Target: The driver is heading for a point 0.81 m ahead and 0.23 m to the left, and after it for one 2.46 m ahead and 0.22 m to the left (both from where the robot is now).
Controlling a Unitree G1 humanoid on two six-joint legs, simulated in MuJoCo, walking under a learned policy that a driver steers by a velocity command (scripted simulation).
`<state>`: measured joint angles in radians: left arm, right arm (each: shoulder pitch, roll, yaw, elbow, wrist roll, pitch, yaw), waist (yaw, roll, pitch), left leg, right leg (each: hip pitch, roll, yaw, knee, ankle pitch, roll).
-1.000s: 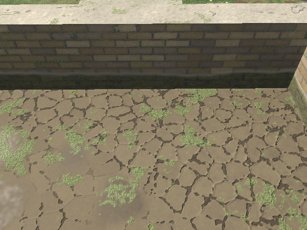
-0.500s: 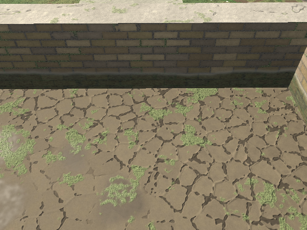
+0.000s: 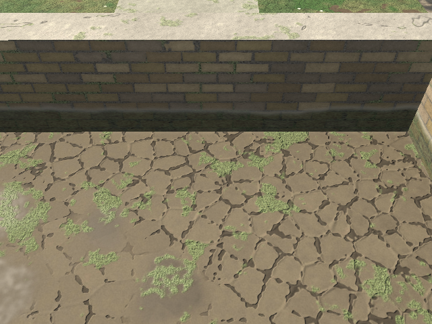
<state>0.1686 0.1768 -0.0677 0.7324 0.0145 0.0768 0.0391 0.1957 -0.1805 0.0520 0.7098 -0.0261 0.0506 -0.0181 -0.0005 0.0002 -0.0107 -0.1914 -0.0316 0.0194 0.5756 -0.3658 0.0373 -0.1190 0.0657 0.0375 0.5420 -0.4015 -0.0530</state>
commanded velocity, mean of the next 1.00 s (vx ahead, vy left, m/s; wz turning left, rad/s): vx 0.48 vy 0.00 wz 0.00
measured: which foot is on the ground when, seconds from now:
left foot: down 0.00-1.00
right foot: down 0.00-1.00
